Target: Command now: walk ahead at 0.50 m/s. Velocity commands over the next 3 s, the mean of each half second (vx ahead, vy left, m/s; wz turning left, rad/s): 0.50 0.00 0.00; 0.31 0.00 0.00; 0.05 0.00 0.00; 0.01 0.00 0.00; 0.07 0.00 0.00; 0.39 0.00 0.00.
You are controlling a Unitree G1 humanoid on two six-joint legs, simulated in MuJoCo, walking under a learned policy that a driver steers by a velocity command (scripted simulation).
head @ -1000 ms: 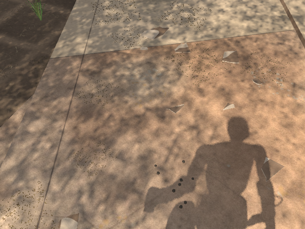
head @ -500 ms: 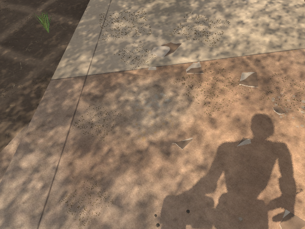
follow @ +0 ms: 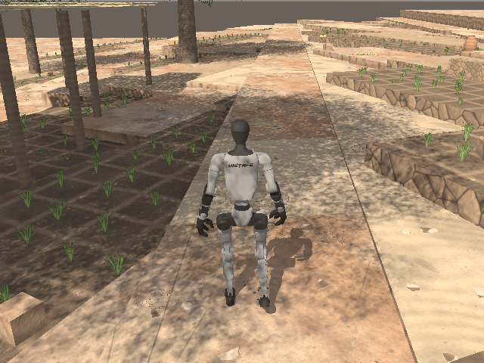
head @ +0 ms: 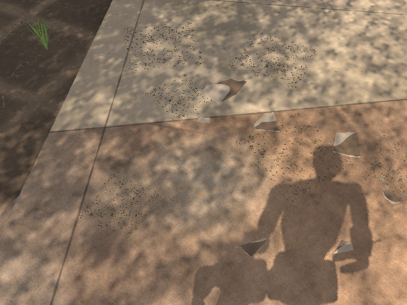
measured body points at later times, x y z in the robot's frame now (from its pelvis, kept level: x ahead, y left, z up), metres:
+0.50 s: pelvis +0.27 -0.06 -0.01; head +0.31 -0.06 +0.44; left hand +0.46 +0.19 -0.11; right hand +0.24 -0.32 -0.16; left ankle +0.09 +0.08 -0.68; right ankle +0.38 -0.15 -0.74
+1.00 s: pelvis +0.49 -0.04 -0.01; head +0.51 -0.02 +0.44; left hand +0.52 +0.22 -0.16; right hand +0.64 -0.28 -0.12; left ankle +0.59 +0.06 -0.74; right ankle +0.39 -0.15 -0.71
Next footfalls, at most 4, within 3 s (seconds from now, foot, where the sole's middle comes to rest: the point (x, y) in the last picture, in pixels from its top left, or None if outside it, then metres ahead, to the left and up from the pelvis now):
0.44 right None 0.42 -0.15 -0.77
0.92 left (189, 256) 0.64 0.07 -0.77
1.20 right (263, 281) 0.55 -0.18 -0.77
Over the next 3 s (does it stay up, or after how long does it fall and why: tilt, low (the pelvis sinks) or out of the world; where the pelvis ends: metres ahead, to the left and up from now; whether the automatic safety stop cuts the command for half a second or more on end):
stays up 0.80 -0.04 -0.01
